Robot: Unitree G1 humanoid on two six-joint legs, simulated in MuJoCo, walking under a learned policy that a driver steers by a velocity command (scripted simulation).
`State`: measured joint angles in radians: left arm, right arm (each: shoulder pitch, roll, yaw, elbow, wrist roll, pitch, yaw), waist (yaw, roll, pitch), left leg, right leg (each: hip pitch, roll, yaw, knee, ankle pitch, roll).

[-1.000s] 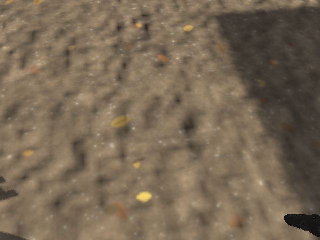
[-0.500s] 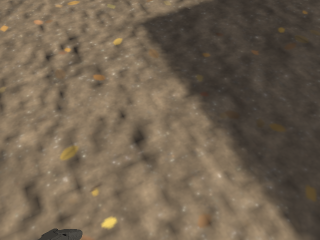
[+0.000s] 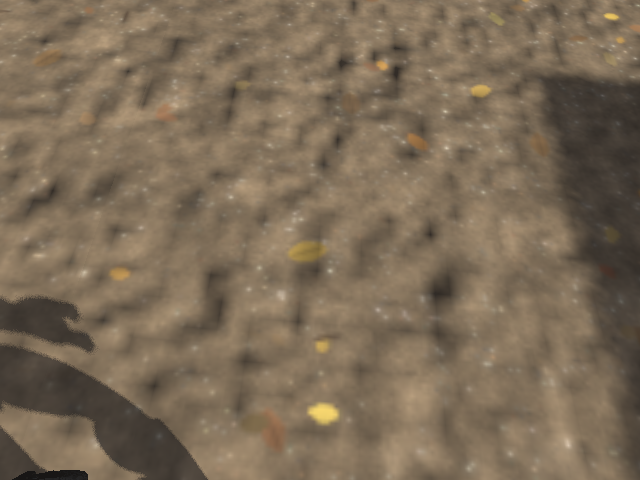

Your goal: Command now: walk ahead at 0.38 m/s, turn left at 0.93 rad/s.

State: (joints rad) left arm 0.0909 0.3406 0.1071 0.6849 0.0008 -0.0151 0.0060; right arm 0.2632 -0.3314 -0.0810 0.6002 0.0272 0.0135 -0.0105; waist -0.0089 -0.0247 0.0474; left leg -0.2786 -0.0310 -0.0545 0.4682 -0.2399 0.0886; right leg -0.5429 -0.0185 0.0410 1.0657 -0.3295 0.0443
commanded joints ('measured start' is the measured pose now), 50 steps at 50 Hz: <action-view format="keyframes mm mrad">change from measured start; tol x32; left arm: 1 -85 81 17 -78 -9 -54 -12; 16 -54 83 -33 -62 17 -9 -86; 20 543 260 25 101 33 -31 -42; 50 96 -34 -83 5 49 -8 -71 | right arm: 1 18 -171 -41 -67 -7 -38 -17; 36 -438 -28 98 -127 -70 -86 56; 42 299 -273 -14 68 -111 -92 -37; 50 134 1 41 194 -60 -135 17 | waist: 1 -15 140 -77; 17 8 141 51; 21 121 -368 -116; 36 118 -57 41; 43 -101 367 -469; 50 1 104 15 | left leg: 1 198 227 -406 -291 -372 149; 17 211 298 -121 -319 -69 71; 19 47 180 75 204 463 31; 22 -626 0 -53 820 -112 -41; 36 -333 7 103 151 292 -110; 40 377 -18 56 94 147 -65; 42 805 430 -486 13 -443 27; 43 725 486 -830 -170 -563 65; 50 145 306 -195 -314 -89 60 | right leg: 1 -172 11 53 -152 120 5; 18 261 41 -140 -511 60 -185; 21 780 -229 827 -920 -573 -316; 39 447 -34 340 -618 1137 -181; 41 243 35 300 -123 889 -167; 42 -23 152 191 239 -82 -160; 50 -170 -62 104 180 50 -145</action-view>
